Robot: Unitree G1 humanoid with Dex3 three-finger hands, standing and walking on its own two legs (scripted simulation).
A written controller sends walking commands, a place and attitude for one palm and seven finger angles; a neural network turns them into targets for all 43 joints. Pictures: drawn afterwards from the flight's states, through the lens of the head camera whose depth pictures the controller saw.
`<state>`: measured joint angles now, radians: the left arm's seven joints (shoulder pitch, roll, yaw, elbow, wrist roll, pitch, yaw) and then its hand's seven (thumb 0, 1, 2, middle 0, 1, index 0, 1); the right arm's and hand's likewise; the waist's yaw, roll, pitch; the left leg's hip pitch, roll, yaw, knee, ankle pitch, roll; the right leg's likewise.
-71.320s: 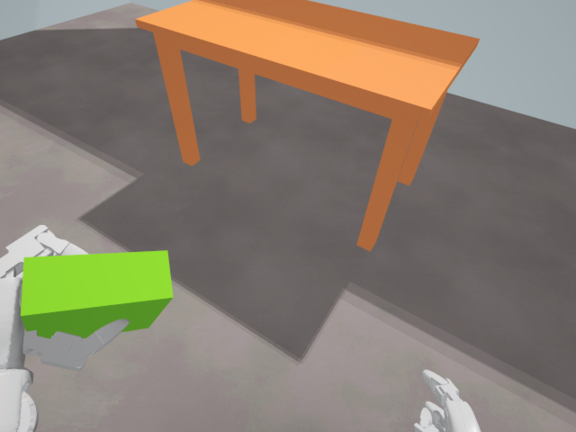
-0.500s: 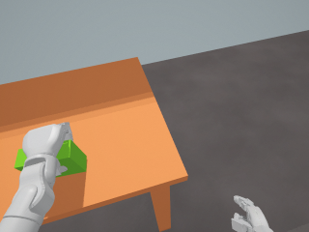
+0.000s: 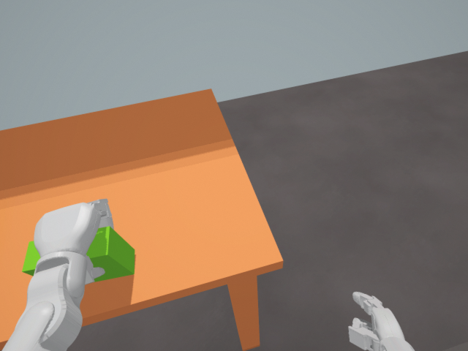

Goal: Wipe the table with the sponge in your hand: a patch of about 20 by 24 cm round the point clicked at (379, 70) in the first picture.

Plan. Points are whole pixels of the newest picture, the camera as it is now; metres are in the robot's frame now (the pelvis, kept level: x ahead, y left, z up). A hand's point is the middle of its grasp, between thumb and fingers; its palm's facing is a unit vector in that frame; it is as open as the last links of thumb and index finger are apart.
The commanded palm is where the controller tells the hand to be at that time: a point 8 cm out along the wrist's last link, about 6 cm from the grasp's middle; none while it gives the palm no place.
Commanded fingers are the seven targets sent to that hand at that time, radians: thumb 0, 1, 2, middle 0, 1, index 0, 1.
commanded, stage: lift the sponge slowly off the table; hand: left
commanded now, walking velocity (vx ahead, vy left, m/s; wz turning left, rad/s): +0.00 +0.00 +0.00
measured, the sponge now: (91, 262) +0.25 +0.31 +0.01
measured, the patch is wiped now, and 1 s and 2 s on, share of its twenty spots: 1.00 1.00 1.00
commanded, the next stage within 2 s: bring the sponge back beside the body in 1.96 s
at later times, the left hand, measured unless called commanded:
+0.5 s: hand (86, 249) +0.24 +0.28 +0.08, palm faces -0.01 -0.10 -0.99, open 9.1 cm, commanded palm +0.22 +0.28 +0.15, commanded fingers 0.00 0.10 1.30 -1.20 -1.60 -1.20 -1.60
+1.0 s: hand (82, 231) +0.25 +0.27 +0.12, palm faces +0.03 -0.07 -1.00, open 9.1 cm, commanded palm +0.22 +0.27 +0.19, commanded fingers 0.00 0.10 1.30 -1.20 -1.60 -1.20 -1.60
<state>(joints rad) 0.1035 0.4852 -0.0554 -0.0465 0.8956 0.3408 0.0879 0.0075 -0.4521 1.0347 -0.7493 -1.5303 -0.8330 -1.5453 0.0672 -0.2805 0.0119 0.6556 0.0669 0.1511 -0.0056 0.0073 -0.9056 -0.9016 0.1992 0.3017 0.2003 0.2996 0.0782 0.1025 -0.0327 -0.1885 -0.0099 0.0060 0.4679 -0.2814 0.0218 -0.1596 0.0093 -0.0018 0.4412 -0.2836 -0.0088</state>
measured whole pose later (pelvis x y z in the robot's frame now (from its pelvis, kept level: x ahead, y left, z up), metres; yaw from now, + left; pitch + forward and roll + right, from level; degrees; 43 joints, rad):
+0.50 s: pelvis -0.01 +0.00 +0.00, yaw +0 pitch -2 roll +0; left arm 0.09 0.50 -0.08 -0.07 0.87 0.33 0.02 0.00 -0.49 1.04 -0.81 -1.47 -0.89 -1.49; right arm 0.05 -0.28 0.01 0.68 0.05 0.15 -0.03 0.01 -0.91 -0.90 0.20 0.30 0.20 0.30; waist 0.10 0.11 0.00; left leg -0.13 -0.01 0.00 0.42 -0.25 0.02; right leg -0.10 0.01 -0.01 0.39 -0.25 -0.01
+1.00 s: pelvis -0.02 -0.01 +0.01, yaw +1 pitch -3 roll +0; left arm -0.02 0.55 -0.07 -0.07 0.86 0.37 -0.05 -0.01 -0.49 1.04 -0.82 -1.46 -0.90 -1.48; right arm 0.01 -0.29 0.03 0.66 0.06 0.17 -0.04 0.01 -0.90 -0.90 0.20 0.30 0.20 0.30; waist 0.10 0.12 0.01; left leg -0.11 0.00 -0.01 0.38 -0.21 0.01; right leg -0.08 0.02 -0.02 0.36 -0.23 -0.03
